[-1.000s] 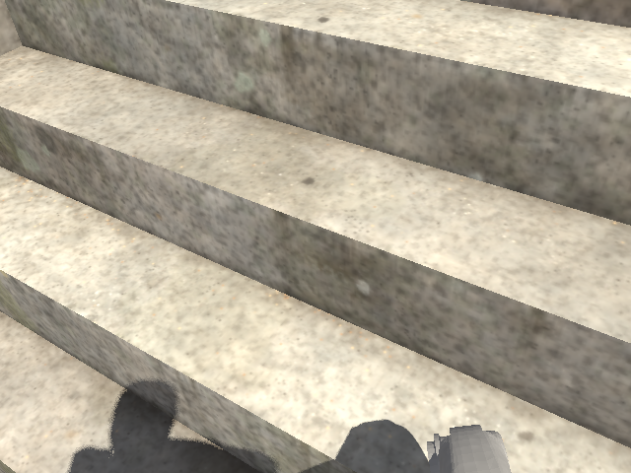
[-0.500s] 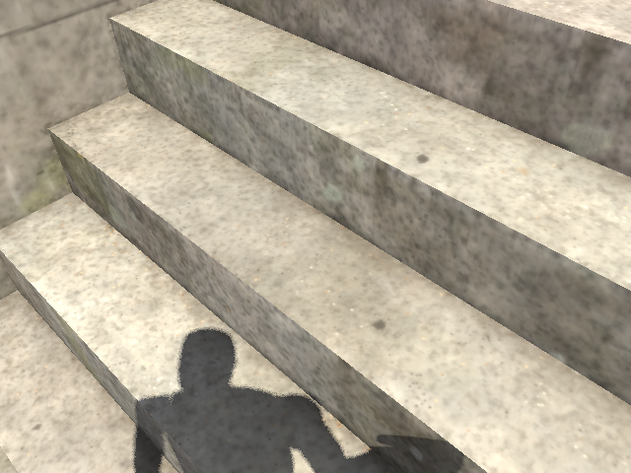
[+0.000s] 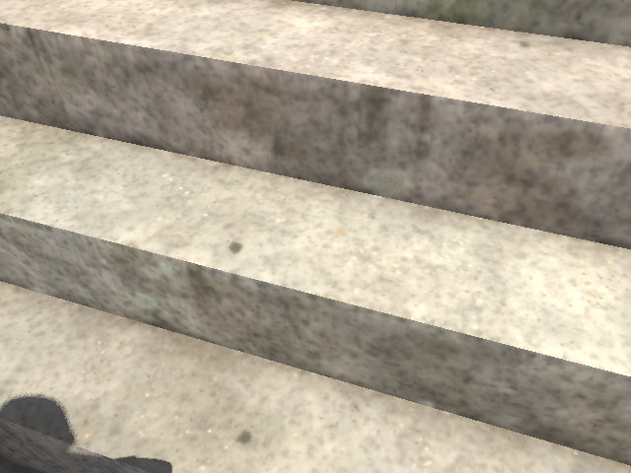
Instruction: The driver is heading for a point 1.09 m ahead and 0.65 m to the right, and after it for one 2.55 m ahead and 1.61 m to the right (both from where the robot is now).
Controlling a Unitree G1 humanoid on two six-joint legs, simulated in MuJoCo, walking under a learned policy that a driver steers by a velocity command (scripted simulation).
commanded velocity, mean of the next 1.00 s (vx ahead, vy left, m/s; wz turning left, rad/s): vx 0.50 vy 0.00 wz -0.59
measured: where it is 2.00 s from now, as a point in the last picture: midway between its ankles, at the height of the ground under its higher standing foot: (605, 97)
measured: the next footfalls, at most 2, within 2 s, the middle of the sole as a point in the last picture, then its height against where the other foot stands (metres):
right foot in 0.02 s outside the picture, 0.21 m higher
left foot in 0.58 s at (297, 459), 0.21 m higher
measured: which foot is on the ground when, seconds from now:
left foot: down 0.00-0.12, up 0.14-0.56, down 0.58-1.00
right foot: up 0.00-0.00, down 0.02-0.60, up 0.62-1.00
